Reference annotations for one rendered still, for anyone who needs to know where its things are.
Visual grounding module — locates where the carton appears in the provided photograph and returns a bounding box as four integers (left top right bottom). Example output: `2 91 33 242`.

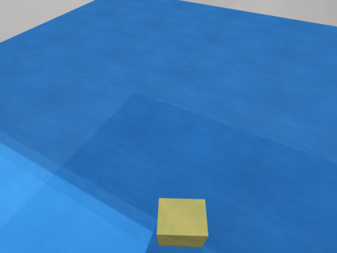
157 198 208 247

